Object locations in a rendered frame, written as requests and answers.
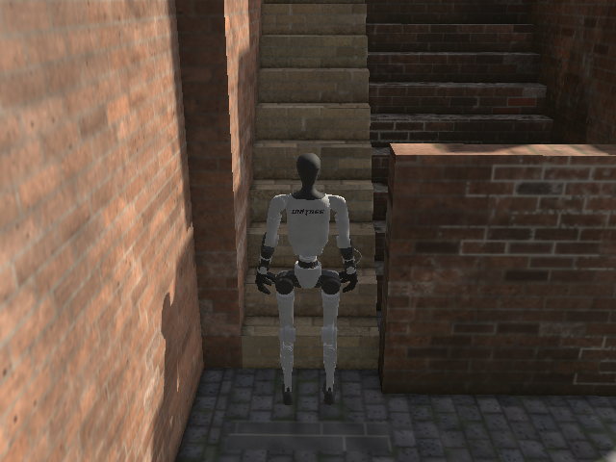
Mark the right robot forearm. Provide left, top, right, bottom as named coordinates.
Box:
left=340, top=234, right=356, bottom=274

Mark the right robot hand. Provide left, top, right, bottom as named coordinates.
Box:
left=339, top=271, right=358, bottom=293

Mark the right robot upper arm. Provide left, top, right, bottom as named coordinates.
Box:
left=328, top=194, right=351, bottom=248

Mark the left robot hand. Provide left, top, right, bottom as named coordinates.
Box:
left=255, top=271, right=276, bottom=295

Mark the robot head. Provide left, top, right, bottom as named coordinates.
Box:
left=292, top=153, right=325, bottom=200

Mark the robot right foot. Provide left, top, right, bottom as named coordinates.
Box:
left=322, top=379, right=337, bottom=405

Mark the left robot forearm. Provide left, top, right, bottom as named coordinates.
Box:
left=257, top=232, right=274, bottom=274

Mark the left robot upper arm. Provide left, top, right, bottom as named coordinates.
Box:
left=264, top=194, right=289, bottom=247

